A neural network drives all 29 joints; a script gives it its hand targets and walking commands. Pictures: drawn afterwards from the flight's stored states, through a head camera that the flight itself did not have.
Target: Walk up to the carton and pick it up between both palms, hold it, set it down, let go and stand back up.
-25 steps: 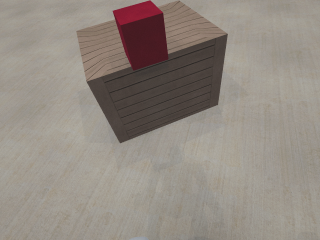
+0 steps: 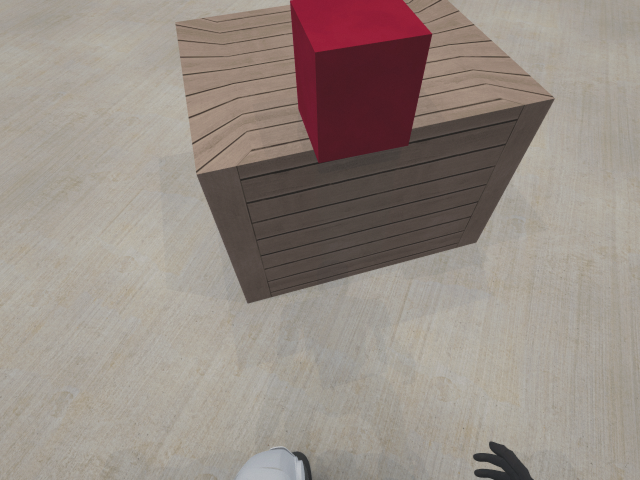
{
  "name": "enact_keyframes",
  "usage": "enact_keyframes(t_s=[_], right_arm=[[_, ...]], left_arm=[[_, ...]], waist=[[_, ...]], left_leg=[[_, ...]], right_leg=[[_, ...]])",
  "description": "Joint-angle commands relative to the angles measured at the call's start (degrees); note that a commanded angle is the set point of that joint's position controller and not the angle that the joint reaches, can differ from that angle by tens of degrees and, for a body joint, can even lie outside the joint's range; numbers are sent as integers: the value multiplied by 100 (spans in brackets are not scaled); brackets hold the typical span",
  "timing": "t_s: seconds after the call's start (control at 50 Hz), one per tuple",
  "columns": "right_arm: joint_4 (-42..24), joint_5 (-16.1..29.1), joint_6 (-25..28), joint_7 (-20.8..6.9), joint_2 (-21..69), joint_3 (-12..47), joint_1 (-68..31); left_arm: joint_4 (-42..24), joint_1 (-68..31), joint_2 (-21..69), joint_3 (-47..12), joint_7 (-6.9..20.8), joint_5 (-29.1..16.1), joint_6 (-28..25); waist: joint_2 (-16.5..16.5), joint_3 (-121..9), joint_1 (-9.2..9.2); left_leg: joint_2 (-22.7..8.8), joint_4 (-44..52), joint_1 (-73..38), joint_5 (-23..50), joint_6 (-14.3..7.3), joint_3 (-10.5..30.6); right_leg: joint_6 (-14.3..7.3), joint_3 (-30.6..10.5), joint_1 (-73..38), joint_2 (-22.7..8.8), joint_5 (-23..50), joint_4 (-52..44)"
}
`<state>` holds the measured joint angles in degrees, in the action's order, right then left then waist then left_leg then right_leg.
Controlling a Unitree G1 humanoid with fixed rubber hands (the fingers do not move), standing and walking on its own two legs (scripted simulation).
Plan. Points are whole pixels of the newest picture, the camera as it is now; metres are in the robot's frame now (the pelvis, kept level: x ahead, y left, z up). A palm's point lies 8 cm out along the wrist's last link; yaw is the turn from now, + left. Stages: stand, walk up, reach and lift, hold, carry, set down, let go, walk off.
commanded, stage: walk up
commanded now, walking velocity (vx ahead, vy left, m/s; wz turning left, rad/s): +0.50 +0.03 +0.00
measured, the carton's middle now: (353, 78) +0.84 +0.01 +0.00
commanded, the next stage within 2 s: none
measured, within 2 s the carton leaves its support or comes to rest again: neither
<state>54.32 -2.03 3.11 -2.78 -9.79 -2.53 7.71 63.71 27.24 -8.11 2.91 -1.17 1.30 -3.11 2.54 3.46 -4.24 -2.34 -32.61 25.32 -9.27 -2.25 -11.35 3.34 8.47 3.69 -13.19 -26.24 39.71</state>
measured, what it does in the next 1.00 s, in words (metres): walks ahead: right foot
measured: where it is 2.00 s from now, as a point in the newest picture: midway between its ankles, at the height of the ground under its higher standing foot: (321, 415)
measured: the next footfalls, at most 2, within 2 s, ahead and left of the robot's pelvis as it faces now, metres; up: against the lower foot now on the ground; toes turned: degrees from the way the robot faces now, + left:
right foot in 0.56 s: +0.43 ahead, -0.14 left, +0.00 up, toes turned -11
left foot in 1.14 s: +0.51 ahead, +0.17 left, +0.00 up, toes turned +7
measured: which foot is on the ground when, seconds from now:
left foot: down 0.00-0.60, up 0.62-1.00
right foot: up 0.00-0.54, down 0.56-1.00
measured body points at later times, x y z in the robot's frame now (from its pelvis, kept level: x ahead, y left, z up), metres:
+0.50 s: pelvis +0.23 -0.01 +0.02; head +0.26 +0.02 +0.46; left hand +0.33 +0.22 -0.15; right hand +0.13 -0.21 -0.12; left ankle +0.08 +0.10 -0.72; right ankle +0.38 -0.14 -0.69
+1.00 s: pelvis +0.37 -0.01 +0.03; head +0.37 -0.04 +0.48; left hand +0.34 +0.22 -0.12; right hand +0.41 -0.24 -0.14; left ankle +0.43 +0.16 -0.64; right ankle +0.39 -0.13 -0.72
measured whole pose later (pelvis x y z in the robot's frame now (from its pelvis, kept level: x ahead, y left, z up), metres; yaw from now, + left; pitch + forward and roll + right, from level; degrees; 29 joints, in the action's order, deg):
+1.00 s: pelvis +0.37 -0.01 +0.03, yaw +0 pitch -1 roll +3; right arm 56.6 -2.7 -2.2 -1.2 -10.4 -3.9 16.3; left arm 62.3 20.9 -8.0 2.2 -0.8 1.8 -1.5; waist -0.8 -0.9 -1.9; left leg -4.5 -55.8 32.1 -9.6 4.5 -2.2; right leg 0.4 8.6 11.9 -7.5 -10.9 23.5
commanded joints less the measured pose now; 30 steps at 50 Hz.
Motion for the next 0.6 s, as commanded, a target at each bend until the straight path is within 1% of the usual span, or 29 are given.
enact_keyframes(t_s=[0.0, 0.02, 0.04, 0.06, 0.08, 0.1, 0.14, 0.16, 0.18, 0.2, 0.22, 0.24, 0.26, 0.28, 0.3, 0.32, 0.34, 0.36, 0.38, 0.4, 0.42, 0.44, 0.46, 0.48, 0.5, 0.52, 0.54, 0.56, 0.58], right_arm=[[625, 157, 232, 216, -1335, -355, 2807], [540, 64, 260, 258, -977, -212, 2289], [481, 72, 262, 277, -937, -193, 1728], [515, 94, 263, 277, -648, -14, 1547], [532, 116, 246, 231, -556, 58, 1423], [538, 129, 201, 225, -513, 91, 1393], [433, 136, 209, 245, -690, 62, 1251], [434, 113, 255, 265, -768, 76, 1349], [541, 91, 284, 265, -626, 111, 1607], [525, 79, 276, 264, -675, 86, 1470], [502, 79, 290, 275, -741, 70, 1472], [532, 85, 285, 289, -698, 83, 1567], [581, 107, 299, 294, -472, 168, 1870], [710, 98, 285, 313, -394, 176, 2231], [679, 84, 278, 327, -524, 165, 2195], [622, 98, 277, 353, -785, 61, 1886], [679, 124, 279, 359, -703, 85, 2054], [707, 88, 281, 379, -578, 88, 2318], [771, 109, 251, 405, -572, 119, 2549], [834, 119, 241, 412, -531, 132, 2609], [781, 103, 232, 432, -575, 109, 2438], [796, 79, 200, 451, -748, 52, 2337], [779, 92, 204, 451, -575, 80, 2343], [1021, 115, 140, 476, -456, 63, 2404], [1011, 89, 122, 514, -455, 46, 2507], [1071, 108, 112, 513, -437, 53, 2651], [977, 156, 128, 513, -568, 44, 2739], [879, 226, 130, 536, -376, 174, 2885], [988, 405, 33, 552, -168, 152, 3453]], left_arm=[[-388, -457, -690, 186, 113, -83, -111], [-513, -641, -401, 125, 152, -130, -133], [-553, -1000, -196, 62, 163, -99, -125], [-557, -1217, -248, 77, 175, -24, -68], [-472, -985, -144, 62, 177, -2, 17], [-329, -560, -150, 73, 168, 18, 121], [-310, -31, -304, 122, 231, -1, 264], [-423, -324, -313, 86, 269, 8, 305], [-571, -670, -395, 59, 286, 22, 324], [-575, -680, -534, 81, 318, -3, 370], [-573, -774, -664, 95, 349, -9, 376], [-619, -961, -769, 104, 358, -16, 392], [-747, -1339, -799, 101, 385, -13, 378], [-829, -1717, -770, 110, 402, 25, 385], [-877, -1807, -642, 36, 403, 23, 365], [-830, -1704, -570, -9, 405, -17, 340], [-819, -1897, -623, -44, 410, -55, 319], [-894, -2255, -602, -65, 420, -53, 289], [-1000, -2519, -512, -88, 405, -14, 255], [-967, -2556, -641, -74, 406, -13, 242], [-964, -2508, -625, -56, 392, -22, 219], [-899, -2399, -650, -76, 373, -14, 201], [-1005, -2547, -601, -110, 338, -8, 153], [-1088, -2383, -656, -43, 310, 44, 33], [-927, -2052, -883, 23, 287, 65, -44], [-670, -1603, -1156, 118, 244, 103, -91], [-392, -767, -1242, 143, 187, 126, -167], [-159, 94, -1770, 314, 160, 146, -212], [-189, 458, -2034, 435, 146, -44, -137]], waist=[[-780, -1501, 1298], [-243, -1025, 996], [-441, -357, 761], [-456, 47, 706], [-760, 216, 544], [-601, 238, 361], [-556, 113, 4], [-886, 82, 107], [-1042, 238, 192], [-1172, 274, 121], [-1480, 227, 130], [-1421, 112, 165], [-1037, 358, 318], [-1101, 474, 511], [-1168, 371, 478], [-1354, 235, 372], [-1199, 353, 512], [-857, 532, 712], [-942, 335, 841], [-962, 454, 857], [-1152, 301, 818], [-1634, 269, 736], [-1696, 288, 777], [-2405, 145, 474], [-1803, -75, 480], [-1069, -210, 341], [-327, -686, 107], [897, -1383, -249], [1893, -2419, -304]], left_leg=[[-2215, 1562, -3940, 1167, -345, 3551], [-2139, 1402, -3531, 1653, -283, 2772], [-1910, 1645, -2804, 1719, -159, 2215], [-1606, 1705, -2209, 2116, 31, 1780], [-1507, 1820, -1848, 2134, 127, 1593], [-1527, 1940, -1485, 2021, 106, 1384], [-1557, 1907, -1570, 2261, 134, 1145], [-1586, 2035, -1494, 1946, 38, 1127], [-1565, 2139, -1389, 1897, -52, 1152], [-1427, 2140, -1502, 1611, -55, 962], [-1361, 2056, -1854, 2070, -44, 820], [-1318, 2054, -2039, 2311, -18, 707], [-1425, 2160, -1872, 2288, -43, 923], [-1396, 2204, -1993, 2327, 120, 1146], [-1425, 2123, -2237, 2466, -8, 853], [-1274, 2047, -2539, 2536, -57, 513], [-1212, 2101, -2510, 2937, 9, 366], [-1349, 2024, -2785, 3472, -63, 644], [-1357, 1921, -3118, 3610, -93, 650], [-1439, 1909, -3153, 3599, -108, 606], [-1444, 1822, -3465, 3805, -133, 564], [-1440, 1627, -3648, 3907, -117, 381], [-1153, 1600, -3398, 3742, -115, 78], [-778, 1297, -3236, 3397, -145, -147], [-833, 789, -2918, 3309, -125, 31], [-816, 5, -2445, 2899, -72, 83], [-648, -887, -1877, 2023, 28, 106], [-280, -2388, -782, -743, 286, 28], [276, -3514, -201, -2584, 438, 389]], right_leg=[[-396, -742, 3092, 678, -308, 3664], [-457, -816, 3344, 499, 32, 3704], [-471, -801, 3417, 404, 468, 3419], [-480, -817, 3150, 426, 729, 3114], [-423, -834, 2971, 439, 954, 2937], [-368, -789, 2732, 456, 1136, 2786], [-337, -831, 2883, 586, 1633, 2789], [-282, -649, 2877, 582, 1821, 2497], [-221, -640, 3018, 497, 1947, 2229], [-184, -657, 3180, 502, 2172, 2018], [-189, -523, 3423, 545, 2313, 1894], [-192, -433, 3469, 579, 2376, 1668], [-161, -477, 3561, 509, 2491, 1669], [-114, -410, 3649, 543, 2576, 1499], [-116, -360, 3636, 529, 2676, 1127], [-116, -266, 3652, 576, 2794, 851], [-146, -123, 3542, 623, 2825, 699], [-175, 14, 3728, 711, 2644, 513], [-166, 58, 3648, 659, 2614, 136], [-165, 88, 3592, 671, 2632, -23], [-236, 125, 3466, 785, 2439, -269], [-250, 64, 3331, 765, 2299, -458], [-356, 215, 2832, 846, 2312, -784], [-389, 136, 2230, 936, 2252, -926], [-441, 194, 1419, 1031, 2337, -991], [-446, 201, 634, 1002, 2812, -1305], [-477, 25, -445, 705, 3743, -1171], [-776, -1273, -1635, -754, 6073, -883], [-1646, -3002, -2381, -1719, 5659, -1353]])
